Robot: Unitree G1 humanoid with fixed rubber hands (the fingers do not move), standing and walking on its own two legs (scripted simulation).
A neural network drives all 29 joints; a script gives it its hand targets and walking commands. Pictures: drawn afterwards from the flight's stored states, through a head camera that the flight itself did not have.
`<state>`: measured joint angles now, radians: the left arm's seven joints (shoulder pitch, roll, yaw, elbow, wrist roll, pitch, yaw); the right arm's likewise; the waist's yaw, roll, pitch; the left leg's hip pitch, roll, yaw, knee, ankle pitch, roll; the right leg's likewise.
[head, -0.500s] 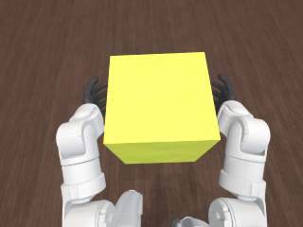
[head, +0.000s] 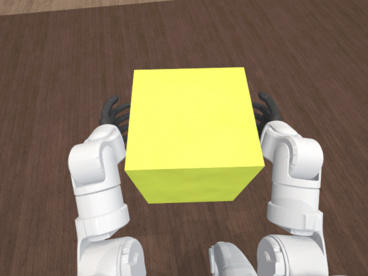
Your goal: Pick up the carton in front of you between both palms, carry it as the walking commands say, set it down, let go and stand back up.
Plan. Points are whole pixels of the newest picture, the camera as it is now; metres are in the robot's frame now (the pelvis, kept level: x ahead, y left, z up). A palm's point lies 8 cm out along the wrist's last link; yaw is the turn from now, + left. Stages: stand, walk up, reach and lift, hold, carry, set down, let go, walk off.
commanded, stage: carry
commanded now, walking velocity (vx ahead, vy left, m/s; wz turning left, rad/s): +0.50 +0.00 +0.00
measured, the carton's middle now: (190, 144) +0.37 -0.02 +0.07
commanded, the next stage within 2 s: none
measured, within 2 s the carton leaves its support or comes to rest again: neither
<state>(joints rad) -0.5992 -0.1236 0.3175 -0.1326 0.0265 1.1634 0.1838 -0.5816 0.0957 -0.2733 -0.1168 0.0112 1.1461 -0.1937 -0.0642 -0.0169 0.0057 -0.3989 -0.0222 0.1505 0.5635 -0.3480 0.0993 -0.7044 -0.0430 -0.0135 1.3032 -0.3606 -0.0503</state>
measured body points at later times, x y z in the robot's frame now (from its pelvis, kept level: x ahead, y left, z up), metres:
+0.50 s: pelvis +0.31 -0.05 +0.03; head +0.36 -0.06 +0.48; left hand +0.67 +0.13 +0.16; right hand +0.69 -0.18 +0.15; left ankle +0.32 +0.07 -0.59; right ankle +0.34 -0.12 -0.70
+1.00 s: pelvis +0.62 -0.01 +0.07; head +0.66 +0.00 +0.51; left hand +1.00 +0.13 +0.20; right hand +0.99 -0.17 +0.20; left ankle +0.63 +0.07 -0.67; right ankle +0.69 -0.14 -0.57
